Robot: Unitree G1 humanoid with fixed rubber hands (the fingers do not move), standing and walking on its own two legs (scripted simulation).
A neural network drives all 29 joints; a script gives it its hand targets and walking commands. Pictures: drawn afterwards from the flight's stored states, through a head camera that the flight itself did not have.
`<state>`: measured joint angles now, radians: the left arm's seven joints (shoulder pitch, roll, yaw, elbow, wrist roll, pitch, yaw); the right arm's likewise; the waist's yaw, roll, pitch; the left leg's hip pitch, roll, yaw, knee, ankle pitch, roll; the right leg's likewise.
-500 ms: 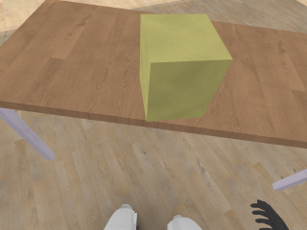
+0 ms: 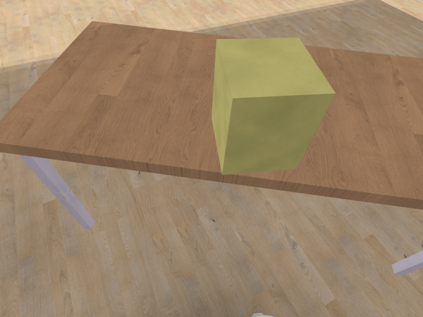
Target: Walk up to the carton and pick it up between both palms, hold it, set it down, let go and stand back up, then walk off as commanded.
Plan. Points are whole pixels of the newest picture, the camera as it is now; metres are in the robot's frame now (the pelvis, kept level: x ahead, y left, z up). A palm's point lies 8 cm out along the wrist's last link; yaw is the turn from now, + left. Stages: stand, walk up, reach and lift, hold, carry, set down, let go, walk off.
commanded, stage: stand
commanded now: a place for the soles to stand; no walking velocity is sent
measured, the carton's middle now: (259, 108) +0.59 -0.09 +0.04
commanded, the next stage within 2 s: walk off in 0.36 s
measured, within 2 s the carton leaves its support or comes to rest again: neither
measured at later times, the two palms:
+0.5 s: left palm out of the picture +0.12 +0.34 -0.11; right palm out of the picture +0.14 -0.30 -0.08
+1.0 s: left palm out of the picture +0.09 +0.30 -0.10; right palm out of the picture +0.11 -0.33 -0.09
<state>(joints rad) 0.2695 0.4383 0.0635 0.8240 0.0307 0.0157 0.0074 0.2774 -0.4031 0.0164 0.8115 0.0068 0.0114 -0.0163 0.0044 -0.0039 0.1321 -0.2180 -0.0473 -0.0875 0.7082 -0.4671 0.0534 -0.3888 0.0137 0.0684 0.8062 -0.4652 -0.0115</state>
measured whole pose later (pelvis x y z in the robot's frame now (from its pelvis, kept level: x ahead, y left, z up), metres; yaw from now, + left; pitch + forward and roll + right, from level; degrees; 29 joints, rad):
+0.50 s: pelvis +0.04 +0.02 +0.00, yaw +0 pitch +0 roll -3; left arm 0.21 0.44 0.03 0.87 0.03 -0.01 0.01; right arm 0.19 -0.40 0.02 0.84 0.01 -0.02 -0.02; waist 0.01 -0.01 0.10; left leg -0.15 -0.05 -0.08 0.63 -0.48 0.07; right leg -0.38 0.00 0.07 0.69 -0.38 -0.04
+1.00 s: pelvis +0.02 -0.02 +0.01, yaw -1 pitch +0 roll -1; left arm 0.20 0.43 0.02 0.93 0.03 0.01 0.01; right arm 0.17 -0.40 0.02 0.90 0.01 -0.02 -0.02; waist 0.01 -0.01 0.10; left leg -0.23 -0.02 -0.07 0.63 -0.40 0.01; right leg -0.32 0.01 0.07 0.58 -0.26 0.01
